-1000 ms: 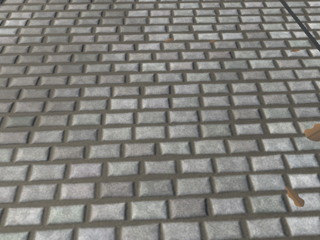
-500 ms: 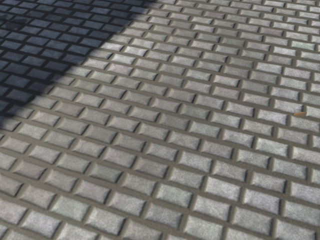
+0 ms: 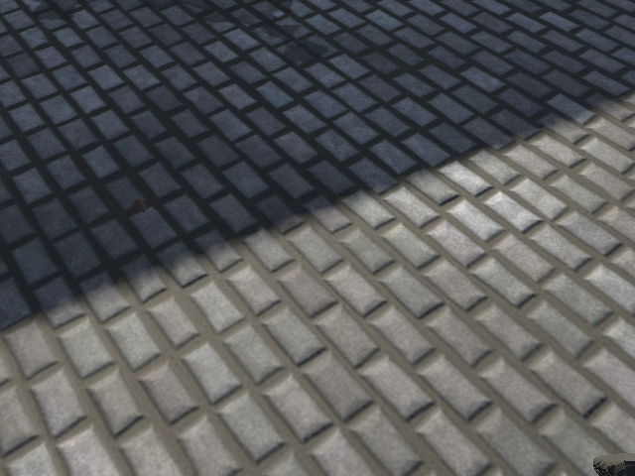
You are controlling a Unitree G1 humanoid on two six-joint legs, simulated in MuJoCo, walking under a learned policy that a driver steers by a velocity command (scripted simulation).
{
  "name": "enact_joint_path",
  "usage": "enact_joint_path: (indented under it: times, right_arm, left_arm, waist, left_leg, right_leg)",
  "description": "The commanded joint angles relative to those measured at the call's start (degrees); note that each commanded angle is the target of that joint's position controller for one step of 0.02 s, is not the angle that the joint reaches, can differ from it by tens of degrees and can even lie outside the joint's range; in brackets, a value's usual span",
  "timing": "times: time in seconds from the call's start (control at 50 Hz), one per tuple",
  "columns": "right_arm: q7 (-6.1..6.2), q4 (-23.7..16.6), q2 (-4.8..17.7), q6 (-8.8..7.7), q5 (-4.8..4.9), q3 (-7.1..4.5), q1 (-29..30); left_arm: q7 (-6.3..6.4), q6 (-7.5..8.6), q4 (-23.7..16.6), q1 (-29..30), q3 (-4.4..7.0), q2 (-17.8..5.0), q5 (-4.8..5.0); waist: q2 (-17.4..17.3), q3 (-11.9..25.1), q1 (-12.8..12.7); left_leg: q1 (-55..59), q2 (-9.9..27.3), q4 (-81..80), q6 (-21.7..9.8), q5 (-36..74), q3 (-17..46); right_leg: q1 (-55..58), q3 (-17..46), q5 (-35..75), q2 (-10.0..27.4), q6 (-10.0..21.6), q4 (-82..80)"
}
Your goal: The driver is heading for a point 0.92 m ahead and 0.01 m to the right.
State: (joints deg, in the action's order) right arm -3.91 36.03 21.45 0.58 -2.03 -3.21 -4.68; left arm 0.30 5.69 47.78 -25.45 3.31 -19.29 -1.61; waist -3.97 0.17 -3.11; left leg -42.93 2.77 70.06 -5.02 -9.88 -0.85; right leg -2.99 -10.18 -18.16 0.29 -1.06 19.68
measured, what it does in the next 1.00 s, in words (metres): walks ahead: left foot, then right foot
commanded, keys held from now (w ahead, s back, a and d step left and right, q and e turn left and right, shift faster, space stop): w+q+shift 0.12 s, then w+shift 0.14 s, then w+e+shift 0.46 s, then shift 0.28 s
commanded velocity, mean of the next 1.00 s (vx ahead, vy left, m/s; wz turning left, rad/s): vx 0.88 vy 0.00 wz -0.05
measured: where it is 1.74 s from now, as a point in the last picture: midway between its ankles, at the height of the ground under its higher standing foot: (357, 239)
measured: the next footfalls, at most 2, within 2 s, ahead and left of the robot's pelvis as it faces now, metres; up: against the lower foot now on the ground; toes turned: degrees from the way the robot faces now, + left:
left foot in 0.20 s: +0.37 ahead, +0.06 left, +0.00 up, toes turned +15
right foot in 0.66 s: +0.83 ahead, +0.01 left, +0.00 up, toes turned +1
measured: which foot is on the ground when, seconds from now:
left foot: up 0.00-0.18, down 0.20-0.66, up 0.68-1.00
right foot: down 0.00-0.20, up 0.22-0.64, down 0.66-1.00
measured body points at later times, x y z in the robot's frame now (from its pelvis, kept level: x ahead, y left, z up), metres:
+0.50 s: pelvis +0.46 +0.04 -0.01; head +0.48 +0.03 +0.44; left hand +0.58 +0.31 -0.10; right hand +0.51 -0.24 -0.14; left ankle +0.33 +0.05 -0.74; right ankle +0.69 -0.07 -0.67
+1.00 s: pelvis +0.92 +0.05 +0.00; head +0.96 +0.03 +0.44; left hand +0.95 +0.33 -0.12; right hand +1.14 -0.19 -0.07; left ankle +1.16 +0.15 -0.70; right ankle +0.79 +0.01 -0.74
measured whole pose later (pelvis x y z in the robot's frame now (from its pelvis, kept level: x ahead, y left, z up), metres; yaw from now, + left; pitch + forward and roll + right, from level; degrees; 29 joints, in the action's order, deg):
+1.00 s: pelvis +0.92 +0.05 +0.00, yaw -9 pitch +2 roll +0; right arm -0.8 35.3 14.7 -6.9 -0.7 0.7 -0.1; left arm 2.0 3.4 48.1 -22.7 2.4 -15.2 1.2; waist -2.1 -3.6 -5.7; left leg -36.7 0.2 27.9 0.9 11.4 3.8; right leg -1.2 7.9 -21.4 -9.0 7.3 22.1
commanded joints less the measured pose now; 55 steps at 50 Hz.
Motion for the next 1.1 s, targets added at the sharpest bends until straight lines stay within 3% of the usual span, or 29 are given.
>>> enact_joint_path:
  times: [0.02, 0.06, 0.12, 0.18, 0.2, 0.22, 0.24, 0.26, 0.28, 0.32, 0.36, 0.42, 0.52, 0.56, 0.62, 0.64, 0.66, 0.68, 0.7, 0.74, 0.8, 0.84, 0.86, 0.96, 1.02, 1.04, 1.06, 1.08, 1.1]
  right_arm:
    - [-1.17, -6.3, -1.1, -0.07, 0.2, 1.59, 4.4]
    - [-1.99, -7.1, -1.5, -0.26, 0.14, 2.11, 8.7]
    - [-1.87, -5.9, -1.1, -0.75, 0.22, 2.06, 8.4]
    - [0.02, 1.7, 3.7, -1.49, -0.28, -0.45, -15.4]
    - [1.48, 5.4, 5.9, -1.64, -0.05, -2.17, -23.7]
    - [2.82, 5.5, 11.0, -1.22, 0.41, -3.29, -19.1]
    - [3.3, 2.4, 13.8, -0.63, -0.39, -3.99, -18.3]
    - [4.05, 2.7, 10.5, -0.61, -0.06, -3.87, -18.9]
    - [4.56, 4.2, 7.9, -1.29, 0.08, -3.23, -16.4]
    - [4.86, 4.9, 3.7, -3.67, -0.26, -1.65, -12.7]
    - [4.51, 7.0, 1.2, -5.81, 0.38, -0.54, -13.5]
    - [3.22, 8.8, 1.3, -7.6, 0.72, -0.71, -15.1]
    - [3.27, 10.2, 1.5, -9.56, 1.81, -0.01, -17.3]
    - [4.15, 10.3, 3.5, -9.32, 1.33, -0.18, -17.8]
    - [6.49, 10.0, 7.2, -6.28, -0.9, -1.26, -16.5]
    - [6.86, 8.7, 8.3, -5.19, -1.5, -1.62, -13.1]
    - [6.36, 8.2, 7.3, -5.17, -1.21, -1.44, -10.2]
    - [4.6, 3.0, -2.4, -6.65, 0.45, 0.89, -14.4]
    - [4.69, 0.6, 0.4, -8.0, 0.14, 1.87, -11.2]
    - [4.22, -0.1, 0.8, -9.2, 0.14, 2.62, -7.7]
    - [4.07, 0.4, -0.3, -5.26, -1.31, 3.16, -9.9]
    - [3.72, -0.7, -1.8, -4.13, -0.94, 3.68, -7.9]
    - [4.27, -2.7, -1.1, -6.27, 2.42, 2.86, -2.5]
    - [3.09, -4.9, -3.4, -8.53, 1.63, 2.68, 7.9]
    - [2.73, -2.8, 0.1, -9.0, 0.89, 0.55, -0.2]
    - [2.81, -0.1, 0.7, -9.35, 0.57, -0.03, -9.0]
    - [3.01, 2.2, 3.5, -9.41, -0.95, -0.32, -18.0]
    - [2.47, 3.1, 0.4, -8.8, -1.65, 0.98, -18.7]
    - [2.32, 2.0, 0.6, -7.79, 0.36, 0.06, -16.1]
  left_arm:
    - [-0.48, 2.16, -3.1, 5.7, -0.37, -2.2, 0.11]
    - [-0.25, 2.13, -1.7, 3.4, -0.03, -3.7, 0.07]
    - [0.79, 1.16, -1.0, -0.9, 0.72, -7.4, 0.05]
    - [1.94, -1.26, -2.4, 2.5, 1.46, -11.3, -0.59]
    - [1.35, -1.72, -2.9, 4.2, 1.5, -10.6, -0.71]
    - [0.36, -1.25, -5.7, 2.0, -0.54, -1.5, -1.54]
    - [0.25, -0.6, -11.0, 0.2, -0.79, -3.5, 0.99]
    - [0.24, 0.36, -11.3, 7.4, -0.7, -6.0, 0.75]
    - [0.24, 0.55, -10.5, 7.4, -1.06, -5.1, 1.33]
    - [-0.2, -1.14, -7.9, 5.5, -1.73, -3.0, -0.06]
    - [-1.34, -3.46, -6.8, 4.7, -1.95, -0.8, -0.21]
    - [-2.31, -3.89, -9.4, 14.0, -2.27, 0.8, 0.82]
    - [-4.14, -2.77, -10.7, 22.1, -2.67, 2.0, 1.71]
    - [-4.26, -2.66, -9.8, 20.6, -2.4, 0.9, 1.31]
    - [-3.64, -3.23, -5.9, 7.5, -0.29, -4.6, 0.6]
    - [-3.16, -3.36, -2.1, -5.7, 1.21, -7.3, 0.52]
    - [-2.2, -3.93, -0.3, -13.3, 2.98, -10.0, 0.54]
    - [-1.75, -4.98, -1.2, -6.2, 4.51, -16.0, -0.28]
    - [-1.84, -5.04, -3.8, -3.6, 4.83, -14.9, 0.87]
    - [-0.87, -4.68, -2.5, -0.3, 3.14, -7.4, 0.91]
    - [-0.68, -2.3, -3.2, 4.4, 1.24, -4.3, 1.31]
    - [-1.47, -0.76, -2.5, 4.4, 1.52, -6.1, 1.46]
    - [-0.6, 0.19, -4.9, 8.8, 0.55, -1.9, 3.63]
    - [2.25, -2.09, -0.3, -2.6, 1.21, -4.9, 2.98]
    - [3.0, -3.07, -1.1, 1.2, 1.36, -4.2, 2.05]
    - [2.83, -3.32, -2.6, 5.5, 1.3, -4.1, 1.74]
    - [2.27, -3.35, -4.9, 5.7, 0.16, -0.6, 0.38]
    - [1.08, -3.36, -1.6, -9.9, -1.19, 3.4, 1.78]
    - [0.14, -3.71, -0.1, -11.0, -0.49, -1.9, 2.97]
  waist:
    - [7.8, -6.0, 4.3]
    - [5.4, -8.4, 3.1]
    - [7.8, -5.1, 4.1]
    - [11.4, 6.3, 16.4]
    - [7.6, 8.8, 19.4]
    - [-7.9, 7.9, 10.5]
    - [-8.5, 21.8, 9.2]
    - [2.2, 15.6, 11.2]
    - [5.6, 5.7, 7.9]
    - [11.5, 0.2, 2.6]
    - [9.5, -2.8, 0.3]
    - [4.8, -8.1, 2.5]
    - [4.4, -7.5, 4.9]
    - [1.5, -5.2, 3.9]
    - [-3.5, 3.7, -3.8]
    - [-2.8, 8.7, -10.3]
    - [1.9, 10.1, -14.5]
    - [24.4, 11.8, -2.7]
    - [12.1, 18.1, -5.4]
    - [-1.3, 2.5, 0.1]
    - [-2.4, -3.8, 6.2]
    - [0.6, -3.7, 6.5]
    - [3.8, -3.8, 4.9]
    - [8.0, 2.2, -3.2]
    - [11.0, 5.2, 3.0]
    - [10.7, 8.6, 8.3]
    - [1.2, 17.5, 10.4]
    - [-10.7, 29.3, 4.7]
    - [-5.3, 31.0, 6.3]
  left_leg:
    - [-0.9, 1.9, -8.3, -0.2, 8.5, -0.3]
    - [2.6, 0.5, -18.4, -1.9, 10.9, -5.2]
    - [11.8, -5.9, -25.6, -5.1, 8.0, -11.8]
    - [39.7, -9.8, -29.5, -9.4, 0.4, -6.0]
    - [53.1, -7.8, -35.7, -11.2, -0.5, -0.7]
    - [60.7, 4.7, -33.5, -11.8, 5.5, 17.1]
    - [73.0, 14.6, -45.3, -22.1, -4.3, 43.3]
    - [66.9, 13.7, -52.8, -19.5, -9.8, 43.3]
    - [56.1, 13.3, -54.8, -17.5, -7.9, 36.7]
    - [39.0, 10.1, -56.2, -14.6, 0.8, 26.2]
    - [29.6, 8.1, -60.2, -12.5, 1.5, 18.4]
    - [28.4, 4.0, -65.1, -7.7, 9.7, 6.3]
    - [35.5, 3.3, -70.0, -1.2, 30.8, -5.8]
    - [44.4, 4.7, -63.6, 1.4, 54.7, -8.9]
    - [51.7, 7.4, -40.0, 3.4, 78.1, -9.9]
    - [46.4, 7.6, -22.2, 3.3, 76.1, -9.4]
    - [34.6, 1.8, 2.4, 3.0, 48.4, -10.6]
    - [1.2, -9.6, 27.3, 7.8, -17.6, -4.7]
    - [-5.8, -7.5, 28.9, 5.7, -15.2, 6.2]
    - [-3.2, -0.8, 14.5, 4.1, -7.8, 6.7]
    - [9.3, 2.2, 2.8, 6.7, -10.2, 3.7]
    - [14.1, 0.7, -9.6, 7.0, -5.9, -0.2]
    - [13.0, 0.0, -15.8, 7.8, -2.2, 0.7]
    - [21.6, -7.3, -43.0, 6.4, 27.8, -1.0]
    - [29.2, -8.4, -46.4, 3.7, 28.1, 0.0]
    - [37.5, -5.9, -48.9, 2.6, 34.8, 0.5]
    - [54.9, 7.5, -40.8, -3.3, 60.7, 12.0]
    - [69.5, 24.1, -36.7, -17.4, 70.8, 34.1]
    - [66.6, 23.5, -40.6, -18.9, 53.5, 38.8]
  right_leg:
    - [-5.0, 2.0, 23.6, 11.8, 3.3, -13.1]
    - [-3.2, -2.8, 30.9, 10.7, 2.1, -14.3]
    - [4.6, -6.3, 68.6, 11.3, 0.3, -5.5]
    - [-0.4, -3.4, 80.0, 15.3, 2.4, 24.3]
    - [-10.6, -4.1, 55.4, 11.1, 2.9, 44.4]
    - [-28.5, -2.5, -9.6, 2.2, 2.2, 65.8]
    - [-42.0, 10.3, -9.7, -0.5, 1.5, 76.6]
    - [-46.1, 13.1, -2.7, 2.4, 1.6, 73.7]
    - [-45.7, 12.2, -0.3, 4.9, 2.0, 68.8]
    - [-36.4, 13.5, -0.8, 7.7, 1.8, 61.7]
    - [-31.9, 15.2, -1.9, 9.0, 1.2, 54.9]
    - [-36.6, 13.8, 9.6, 8.3, 2.8, 41.7]
    - [-28.2, 5.4, 32.0, 4.0, 7.2, 20.7]
    - [-27.0, 2.1, 29.3, 0.2, 8.7, 18.3]
    - [-14.6, -0.6, 15.1, -7.1, 11.2, 18.3]
    - [-2.2, 2.3, 11.0, -7.5, 13.2, 17.1]
    - [8.7, 9.3, 6.0, -3.9, 16.4, 14.7]
    - [27.2, 41.5, 5.1, 11.4, 27.5, 10.9]
    - [28.8, 56.4, -1.7, 14.4, 30.3, 0.5]
    - [9.0, 46.9, 3.7, 13.0, 23.6, -5.2]
    - [-12.3, 30.5, 38.9, 7.3, 19.6, -5.0]
    - [-16.5, 21.7, 55.8, 1.9, 16.8, -5.1]
    - [-17.9, 20.6, 52.0, 0.8, 15.8, -4.3]
    - [-8.6, 20.6, 38.7, -0.4, 7.9, -0.3]
    - [-2.8, 22.2, 44.1, 0.0, 4.6, 11.5]
    - [-3.9, 20.7, 43.5, -1.6, 2.8, 22.0]
    - [-14.7, 18.9, 15.3, -5.8, -0.2, 44.6]
    - [-25.9, 24.8, -23.8, -10.6, -2.8, 61.4]
    - [-28.9, 28.2, -20.1, -7.0, -2.0, 66.0]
